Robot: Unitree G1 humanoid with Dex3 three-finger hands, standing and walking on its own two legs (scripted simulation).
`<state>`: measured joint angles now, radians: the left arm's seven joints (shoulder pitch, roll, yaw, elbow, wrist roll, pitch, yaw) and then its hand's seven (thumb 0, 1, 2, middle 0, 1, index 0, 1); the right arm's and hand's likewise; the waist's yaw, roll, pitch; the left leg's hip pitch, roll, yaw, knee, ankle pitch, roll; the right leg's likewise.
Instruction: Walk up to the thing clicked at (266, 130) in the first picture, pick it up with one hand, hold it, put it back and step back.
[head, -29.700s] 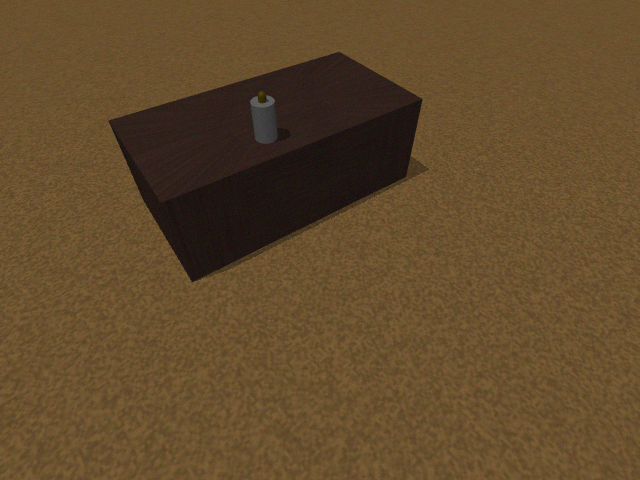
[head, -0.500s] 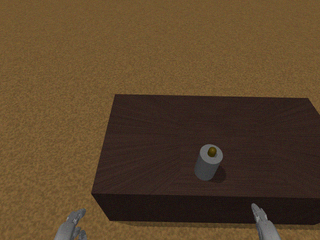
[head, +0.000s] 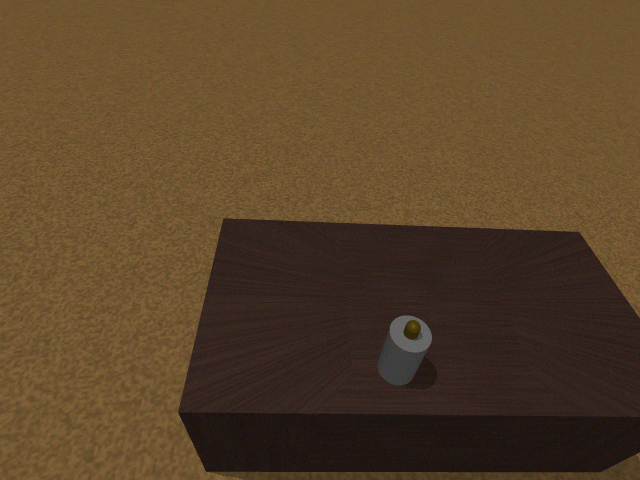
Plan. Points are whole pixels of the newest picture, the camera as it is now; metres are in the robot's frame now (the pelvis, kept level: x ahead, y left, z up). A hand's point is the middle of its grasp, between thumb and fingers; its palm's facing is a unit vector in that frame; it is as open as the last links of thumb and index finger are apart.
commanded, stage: home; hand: right
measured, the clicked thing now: (404, 347) +0.46 -0.19 -0.27
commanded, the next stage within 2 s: stand in 0.42 s
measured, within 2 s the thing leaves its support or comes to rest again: neither
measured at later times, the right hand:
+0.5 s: hand out of the picture +0.04 -0.23 -0.14, palm faces +0.01 +0.92 -0.38, open 17.6 cm
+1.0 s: hand out of the picture +0.07 -0.23 -0.14, palm faces +0.01 +0.93 -0.37, open 8.8 cm
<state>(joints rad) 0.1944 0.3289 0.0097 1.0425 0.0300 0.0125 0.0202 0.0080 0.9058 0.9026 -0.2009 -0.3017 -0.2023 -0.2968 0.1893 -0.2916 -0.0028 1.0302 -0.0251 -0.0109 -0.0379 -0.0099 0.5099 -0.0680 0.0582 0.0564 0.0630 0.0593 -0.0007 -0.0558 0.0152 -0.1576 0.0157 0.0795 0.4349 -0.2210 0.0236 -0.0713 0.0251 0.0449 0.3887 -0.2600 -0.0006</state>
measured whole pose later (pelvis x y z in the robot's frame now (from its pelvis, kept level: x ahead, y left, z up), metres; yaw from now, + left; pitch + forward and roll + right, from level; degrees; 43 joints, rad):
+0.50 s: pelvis -0.02 +0.02 +0.00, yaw +0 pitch -3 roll +0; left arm 0.19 0.34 0.00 1.14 0.03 0.01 0.01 0.01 0.91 0.90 -0.20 -0.30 -0.20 -0.30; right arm 0.14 -0.31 -0.01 1.16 -0.02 0.00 -0.02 -0.01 0.57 -0.03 0.05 0.05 0.06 0.05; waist 0.00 -0.05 0.03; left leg -0.14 -0.02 0.09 0.34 -0.14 0.05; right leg -0.07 -0.01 0.05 0.32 -0.20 0.03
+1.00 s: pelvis +0.00 +0.02 +0.01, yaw +1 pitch -3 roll +0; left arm 0.15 0.34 -0.01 1.13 0.02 0.00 0.02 0.01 0.91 0.90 -0.20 -0.30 -0.20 -0.30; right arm 0.11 -0.32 -0.01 1.17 -0.01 -0.01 -0.02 0.00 -0.62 -0.84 0.20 0.29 0.20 0.30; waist -0.01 -0.05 0.04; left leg -0.11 -0.03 0.08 0.32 -0.16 0.06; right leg -0.03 -0.02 0.05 0.30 -0.22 0.03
